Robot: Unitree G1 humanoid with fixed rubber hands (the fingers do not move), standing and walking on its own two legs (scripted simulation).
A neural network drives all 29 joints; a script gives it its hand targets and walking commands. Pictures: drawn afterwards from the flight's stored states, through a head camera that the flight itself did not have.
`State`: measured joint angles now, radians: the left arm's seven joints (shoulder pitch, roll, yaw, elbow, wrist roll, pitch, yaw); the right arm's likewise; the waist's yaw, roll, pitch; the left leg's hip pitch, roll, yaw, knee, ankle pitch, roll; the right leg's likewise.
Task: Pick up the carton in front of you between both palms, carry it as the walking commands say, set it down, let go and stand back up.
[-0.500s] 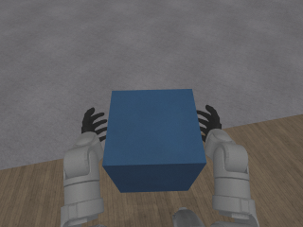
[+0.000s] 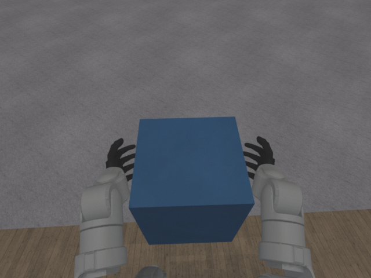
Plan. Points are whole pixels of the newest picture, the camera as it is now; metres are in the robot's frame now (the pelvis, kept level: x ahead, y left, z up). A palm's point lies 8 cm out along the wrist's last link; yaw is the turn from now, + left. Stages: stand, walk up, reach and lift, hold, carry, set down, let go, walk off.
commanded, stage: carry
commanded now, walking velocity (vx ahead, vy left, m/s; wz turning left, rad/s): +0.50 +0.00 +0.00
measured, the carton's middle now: (189, 184) +0.33 +0.02 -0.01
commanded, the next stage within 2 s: none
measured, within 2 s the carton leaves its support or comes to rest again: neither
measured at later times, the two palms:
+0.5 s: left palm (145, 88) +0.65 +0.17 +0.03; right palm (243, 96) +0.62 -0.14 +0.03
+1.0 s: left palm (156, 49) +0.95 +0.17 -0.01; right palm (231, 49) +0.96 -0.14 -0.01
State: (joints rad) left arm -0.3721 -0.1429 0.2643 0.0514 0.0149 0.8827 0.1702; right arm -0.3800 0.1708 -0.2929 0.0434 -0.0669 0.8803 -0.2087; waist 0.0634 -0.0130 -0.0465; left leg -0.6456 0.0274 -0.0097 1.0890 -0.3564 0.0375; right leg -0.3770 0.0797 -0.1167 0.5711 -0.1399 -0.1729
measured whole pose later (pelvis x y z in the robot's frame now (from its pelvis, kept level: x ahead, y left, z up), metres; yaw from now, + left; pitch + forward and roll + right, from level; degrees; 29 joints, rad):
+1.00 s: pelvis +0.63 +0.01 -0.10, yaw -1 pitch +4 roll -1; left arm -0.42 -0.14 0.25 0.03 0.06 0.91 0.21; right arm -0.40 0.12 -0.26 0.03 -0.02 0.91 -0.21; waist 0.04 0.01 -0.07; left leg -0.44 -0.06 0.00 1.37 -0.47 0.03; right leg -0.49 0.08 -0.15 0.59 -0.18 -0.14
